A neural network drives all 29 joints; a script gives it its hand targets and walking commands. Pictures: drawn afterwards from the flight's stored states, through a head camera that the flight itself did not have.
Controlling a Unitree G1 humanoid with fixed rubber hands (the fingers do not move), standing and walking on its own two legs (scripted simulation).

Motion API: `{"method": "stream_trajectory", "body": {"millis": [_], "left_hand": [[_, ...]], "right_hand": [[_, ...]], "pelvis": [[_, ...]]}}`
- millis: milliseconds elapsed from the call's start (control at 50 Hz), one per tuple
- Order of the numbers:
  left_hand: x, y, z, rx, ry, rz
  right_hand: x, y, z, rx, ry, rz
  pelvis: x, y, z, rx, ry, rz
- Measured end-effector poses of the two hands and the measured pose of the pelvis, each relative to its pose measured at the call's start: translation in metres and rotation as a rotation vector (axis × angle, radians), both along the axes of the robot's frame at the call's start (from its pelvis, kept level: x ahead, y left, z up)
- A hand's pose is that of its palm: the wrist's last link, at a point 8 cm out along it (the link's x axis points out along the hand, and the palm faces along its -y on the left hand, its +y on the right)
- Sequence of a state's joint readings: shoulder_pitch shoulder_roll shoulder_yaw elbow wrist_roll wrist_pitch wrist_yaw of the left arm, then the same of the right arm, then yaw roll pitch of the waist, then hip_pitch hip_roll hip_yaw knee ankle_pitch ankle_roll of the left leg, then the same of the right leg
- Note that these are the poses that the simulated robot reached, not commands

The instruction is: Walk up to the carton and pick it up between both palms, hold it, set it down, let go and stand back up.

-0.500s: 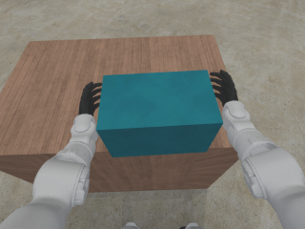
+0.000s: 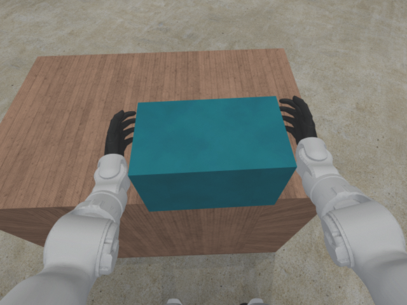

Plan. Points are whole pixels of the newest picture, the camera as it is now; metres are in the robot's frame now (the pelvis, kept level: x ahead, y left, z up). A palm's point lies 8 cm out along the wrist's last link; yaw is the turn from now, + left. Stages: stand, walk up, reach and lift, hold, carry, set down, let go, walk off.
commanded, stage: reach and lift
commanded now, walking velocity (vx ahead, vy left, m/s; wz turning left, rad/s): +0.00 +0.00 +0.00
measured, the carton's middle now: (209, 156) +0.43 +0.02 -0.01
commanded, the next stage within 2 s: none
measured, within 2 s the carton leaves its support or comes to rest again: leaves its support in 0.46 s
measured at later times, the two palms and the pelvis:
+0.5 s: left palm (109, 152) +0.40 +0.22 +0.05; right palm (301, 136) +0.43 -0.17 +0.06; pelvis +0.00 +0.00 +0.01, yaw +1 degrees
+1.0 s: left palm (99, 148) +0.39 +0.23 +0.08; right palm (305, 132) +0.41 -0.16 +0.10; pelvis +0.00 +0.01 +0.03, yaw +2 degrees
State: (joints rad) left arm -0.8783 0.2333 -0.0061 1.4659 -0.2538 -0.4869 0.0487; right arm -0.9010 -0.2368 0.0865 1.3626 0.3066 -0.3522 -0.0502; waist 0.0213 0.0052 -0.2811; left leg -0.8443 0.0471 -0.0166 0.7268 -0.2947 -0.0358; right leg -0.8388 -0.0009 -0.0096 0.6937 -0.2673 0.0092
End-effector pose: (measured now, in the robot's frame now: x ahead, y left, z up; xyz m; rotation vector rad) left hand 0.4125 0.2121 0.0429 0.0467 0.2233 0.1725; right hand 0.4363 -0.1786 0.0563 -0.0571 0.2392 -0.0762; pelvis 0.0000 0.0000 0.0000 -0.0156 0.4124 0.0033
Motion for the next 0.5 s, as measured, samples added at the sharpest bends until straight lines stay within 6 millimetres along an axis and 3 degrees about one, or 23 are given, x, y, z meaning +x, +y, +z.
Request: {"method": "stream_trajectory", "body": {"millis": [500], "left_hand": [[-0.011, 0.009, 0.009, 0.020, -0.037, -0.001]], "right_hand": [[-0.010, 0.009, 0.007, -0.019, -0.042, 0.016]], "pelvis": [[0.000, 0.004, 0.009, -0.005, -0.033, 0.020]]}}
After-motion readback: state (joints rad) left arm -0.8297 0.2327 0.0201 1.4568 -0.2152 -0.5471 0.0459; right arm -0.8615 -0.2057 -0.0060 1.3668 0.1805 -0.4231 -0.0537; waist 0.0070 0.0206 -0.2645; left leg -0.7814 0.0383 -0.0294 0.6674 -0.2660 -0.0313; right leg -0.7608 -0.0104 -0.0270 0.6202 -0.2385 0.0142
